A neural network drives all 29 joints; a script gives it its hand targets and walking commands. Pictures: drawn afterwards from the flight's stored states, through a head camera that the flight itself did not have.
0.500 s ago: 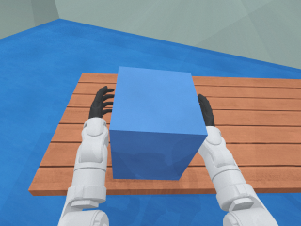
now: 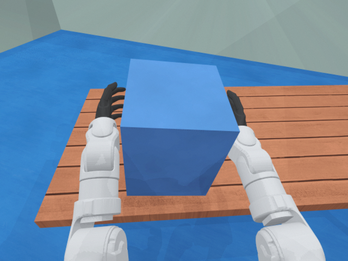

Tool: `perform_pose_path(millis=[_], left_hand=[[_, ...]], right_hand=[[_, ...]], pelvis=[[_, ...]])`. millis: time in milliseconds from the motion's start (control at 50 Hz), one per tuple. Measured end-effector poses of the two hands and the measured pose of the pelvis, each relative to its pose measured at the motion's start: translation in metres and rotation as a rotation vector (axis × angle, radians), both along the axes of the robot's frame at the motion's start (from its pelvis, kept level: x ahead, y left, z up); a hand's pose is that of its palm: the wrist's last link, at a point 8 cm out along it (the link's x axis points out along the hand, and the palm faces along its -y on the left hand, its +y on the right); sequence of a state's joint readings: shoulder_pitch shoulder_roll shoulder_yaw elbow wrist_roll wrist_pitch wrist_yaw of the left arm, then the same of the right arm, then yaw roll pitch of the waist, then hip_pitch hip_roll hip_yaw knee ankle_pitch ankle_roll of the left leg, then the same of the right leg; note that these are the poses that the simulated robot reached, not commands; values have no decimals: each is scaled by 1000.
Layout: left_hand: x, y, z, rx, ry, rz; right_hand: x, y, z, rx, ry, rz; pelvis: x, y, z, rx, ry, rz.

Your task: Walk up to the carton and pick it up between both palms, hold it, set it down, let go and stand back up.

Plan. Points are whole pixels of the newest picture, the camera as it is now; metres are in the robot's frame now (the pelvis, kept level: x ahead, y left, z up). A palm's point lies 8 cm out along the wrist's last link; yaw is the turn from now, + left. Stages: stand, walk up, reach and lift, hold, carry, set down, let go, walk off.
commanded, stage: reach and lift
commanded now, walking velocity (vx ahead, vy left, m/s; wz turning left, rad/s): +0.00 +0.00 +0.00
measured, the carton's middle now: (170, 131) +0.38 +0.00 +0.13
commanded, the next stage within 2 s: hold in 1.16 s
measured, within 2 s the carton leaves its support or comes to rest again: neither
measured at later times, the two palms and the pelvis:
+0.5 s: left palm (101, 110) +0.38 +0.15 +0.21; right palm (233, 112) +0.37 -0.14 +0.19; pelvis +0.01 +0.00 +0.00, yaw +1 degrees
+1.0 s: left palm (100, 104) +0.37 +0.15 +0.23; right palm (237, 104) +0.37 -0.14 +0.22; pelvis +0.01 +0.00 +0.00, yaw +1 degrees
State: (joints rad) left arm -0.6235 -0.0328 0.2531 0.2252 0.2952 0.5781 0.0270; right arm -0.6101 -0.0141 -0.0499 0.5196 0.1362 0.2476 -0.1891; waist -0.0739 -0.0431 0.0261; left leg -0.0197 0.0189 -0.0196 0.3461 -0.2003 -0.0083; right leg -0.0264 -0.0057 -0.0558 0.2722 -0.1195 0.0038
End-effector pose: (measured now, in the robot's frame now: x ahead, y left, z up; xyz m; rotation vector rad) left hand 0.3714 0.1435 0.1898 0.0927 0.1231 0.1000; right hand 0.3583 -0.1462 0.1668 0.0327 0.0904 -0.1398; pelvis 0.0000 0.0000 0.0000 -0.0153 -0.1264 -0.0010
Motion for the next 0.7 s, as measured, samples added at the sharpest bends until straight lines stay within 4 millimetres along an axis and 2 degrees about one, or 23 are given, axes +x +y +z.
perform_pose_path(millis=[80, 260, 700], left_hand=[[1, 3, 6, -6, -1, 9], [7, 6, 8, 15, 29, 13], [7, 7, 27, -16, 0, 19]], right_hand=[[3, 2, 10, 0, -2, 6], [12, 5, 13, 2, 21, 17], [15, 6, 38, 21, -14, 20]], pelvis=[[-1, -2, 0, -1, -7, 6], [0, -2, 0, -2, -3, 21], [8, 1, 0, -9, -11, 26]])
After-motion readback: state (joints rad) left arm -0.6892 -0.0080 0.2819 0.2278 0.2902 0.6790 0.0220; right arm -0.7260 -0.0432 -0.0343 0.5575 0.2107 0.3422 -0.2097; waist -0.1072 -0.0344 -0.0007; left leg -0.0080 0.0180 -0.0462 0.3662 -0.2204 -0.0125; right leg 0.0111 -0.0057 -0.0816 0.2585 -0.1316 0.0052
